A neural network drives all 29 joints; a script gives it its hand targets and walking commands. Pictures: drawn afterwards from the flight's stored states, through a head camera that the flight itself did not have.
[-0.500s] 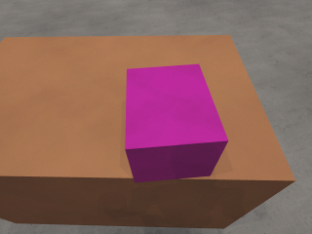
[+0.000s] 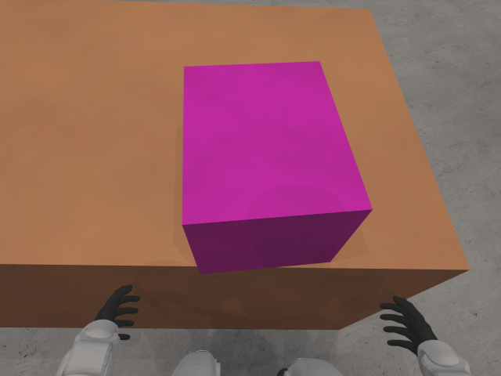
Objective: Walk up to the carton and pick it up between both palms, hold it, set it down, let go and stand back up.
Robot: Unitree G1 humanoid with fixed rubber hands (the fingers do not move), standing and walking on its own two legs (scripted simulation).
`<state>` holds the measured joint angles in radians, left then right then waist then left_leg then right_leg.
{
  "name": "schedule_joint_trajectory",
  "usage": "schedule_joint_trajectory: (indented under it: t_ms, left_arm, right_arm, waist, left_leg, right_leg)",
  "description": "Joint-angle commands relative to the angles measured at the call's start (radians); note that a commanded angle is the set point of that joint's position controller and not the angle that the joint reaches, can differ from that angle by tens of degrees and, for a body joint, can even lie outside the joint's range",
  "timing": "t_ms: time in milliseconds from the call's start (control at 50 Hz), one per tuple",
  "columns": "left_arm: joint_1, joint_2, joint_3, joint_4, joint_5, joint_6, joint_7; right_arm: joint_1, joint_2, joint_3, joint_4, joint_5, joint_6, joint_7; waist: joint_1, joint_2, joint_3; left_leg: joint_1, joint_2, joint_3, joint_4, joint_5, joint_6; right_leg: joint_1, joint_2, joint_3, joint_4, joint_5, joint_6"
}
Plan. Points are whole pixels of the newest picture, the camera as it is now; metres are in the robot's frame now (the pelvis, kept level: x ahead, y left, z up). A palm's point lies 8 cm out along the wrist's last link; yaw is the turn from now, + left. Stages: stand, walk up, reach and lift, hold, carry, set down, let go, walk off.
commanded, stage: reach and lift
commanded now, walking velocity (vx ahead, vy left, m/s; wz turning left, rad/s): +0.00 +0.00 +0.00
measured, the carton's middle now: (259, 168) +0.40 +0.01 +0.07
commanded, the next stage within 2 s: none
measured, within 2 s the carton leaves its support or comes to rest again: neither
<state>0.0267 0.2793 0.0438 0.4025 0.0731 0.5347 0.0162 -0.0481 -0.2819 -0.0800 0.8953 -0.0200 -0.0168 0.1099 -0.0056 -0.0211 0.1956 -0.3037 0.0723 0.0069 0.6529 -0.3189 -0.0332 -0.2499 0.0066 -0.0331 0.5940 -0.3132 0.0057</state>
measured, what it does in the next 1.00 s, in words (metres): stands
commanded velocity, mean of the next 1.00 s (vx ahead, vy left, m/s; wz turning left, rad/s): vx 0.00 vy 0.00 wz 0.00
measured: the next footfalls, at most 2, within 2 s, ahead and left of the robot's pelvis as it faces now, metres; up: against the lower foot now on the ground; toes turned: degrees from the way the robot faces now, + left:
none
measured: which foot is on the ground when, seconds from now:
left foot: down 0.00-1.00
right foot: down 0.00-1.00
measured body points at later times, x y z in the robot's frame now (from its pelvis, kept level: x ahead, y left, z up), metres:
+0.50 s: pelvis +0.01 -0.02 +0.02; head +0.02 -0.01 +0.47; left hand +0.16 +0.25 -0.03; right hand +0.18 -0.25 -0.05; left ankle +0.02 +0.13 -0.73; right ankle +0.00 -0.13 -0.73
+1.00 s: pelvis -0.02 +0.00 +0.02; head -0.02 +0.01 +0.47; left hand +0.17 +0.22 +0.03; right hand +0.15 -0.23 +0.02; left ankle +0.02 +0.13 -0.73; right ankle +0.00 -0.12 -0.73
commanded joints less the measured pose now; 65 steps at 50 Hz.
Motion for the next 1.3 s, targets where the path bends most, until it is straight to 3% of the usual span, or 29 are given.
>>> schedule_joint_trajectory:
  t_ms: [0, 100, 240, 360, 540, 720, 900, 1020, 1120, 1280]
  left_arm:
    - [0.156, 0.170, 0.122, -0.209, 0.059, -0.007, 0.010]
    - [0.147, 0.158, 0.150, -0.259, 0.046, -0.025, 0.006]
    - [0.116, 0.147, 0.115, -0.372, -0.023, -0.037, 0.003]
    - [0.151, 0.167, 0.082, -0.478, -0.085, -0.052, -0.006]
    - [0.240, 0.163, 0.103, -0.578, -0.133, -0.059, 0.023]
    - [0.281, 0.107, 0.092, -0.706, -0.162, -0.068, 0.066]
    - [0.273, 0.066, 0.052, -0.839, -0.170, -0.055, 0.108]
    - [0.266, 0.026, 0.023, -0.905, -0.175, -0.058, 0.135]
    - [0.265, 0.004, -0.003, -0.964, -0.203, -0.071, 0.149]
    - [0.285, 0.002, 0.004, -1.054, -0.243, -0.088, 0.162]
  right_arm:
    - [0.098, -0.317, -0.026, -0.164, 0.054, -0.044, -0.027]
    - [0.079, -0.239, 0.022, -0.324, 0.065, -0.045, -0.047]
    - [0.168, -0.142, 0.026, -0.498, 0.072, 0.042, -0.056]
    - [0.232, -0.103, -0.007, -0.658, 0.066, 0.099, -0.085]
    - [0.278, -0.099, -0.043, -0.856, 0.059, 0.153, -0.115]
    - [0.331, -0.077, -0.028, -1.039, 0.099, 0.204, -0.092]
    - [0.345, -0.063, -0.033, -1.212, 0.152, 0.250, -0.068]
    - [0.332, -0.105, -0.067, -1.267, 0.169, 0.258, -0.071]
    - [0.333, -0.101, -0.078, -1.301, 0.188, 0.255, -0.080]
    - [0.358, -0.090, -0.050, -1.408, 0.243, 0.253, -0.111]
  waist:
    - [0.032, 0.076, -0.485]
    - [0.052, -0.010, -0.342]
    - [0.036, 0.010, -0.212]
    - [0.014, 0.028, -0.225]
    - [0.023, -0.003, -0.246]
    - [0.042, -0.006, -0.231]
    - [0.065, 0.059, -0.175]
    - [0.051, 0.078, -0.179]
    - [0.047, 0.035, -0.192]
    - [0.080, -0.031, -0.203]
  left_leg:
    - [0.421, -0.071, 0.041, -0.089, 0.686, -0.060]
    - [0.313, -0.101, 0.064, -0.195, 0.443, -0.013]
    - [0.279, -0.099, 0.090, -0.311, 0.281, 0.004]
    - [0.303, -0.102, 0.103, -0.343, 0.276, 0.000]
    - [0.288, -0.088, 0.122, -0.378, 0.287, 0.004]
    - [0.269, -0.077, 0.122, -0.410, 0.254, 0.011]
    - [0.233, -0.062, 0.101, -0.445, 0.117, 0.013]
    - [0.160, -0.028, 0.073, -0.477, 0.035, 0.029]
    - [0.205, -0.028, 0.062, -0.472, 0.058, 0.024]
    - [0.286, -0.053, 0.066, -0.445, 0.186, 0.014]
  right_leg:
    - [0.108, 0.045, -0.072, -0.137, 0.571, 0.003]
    - [0.173, 0.023, -0.023, -0.186, 0.581, 0.034]
    - [0.140, 0.010, 0.013, -0.268, 0.443, 0.039]
    - [0.155, 0.011, 0.025, -0.302, 0.435, 0.046]
    - [0.172, 0.023, 0.011, -0.314, 0.309, 0.037]
    - [0.130, 0.018, 0.031, -0.343, 0.160, 0.005]
    - [0.086, 0.010, 0.063, -0.370, 0.031, -0.030]
    - [0.149, 0.033, 0.060, -0.339, 0.032, -0.032]
    - [0.113, 0.030, 0.066, -0.345, 0.034, -0.029]
    - [0.045, 0.024, 0.095, -0.368, 0.056, -0.027]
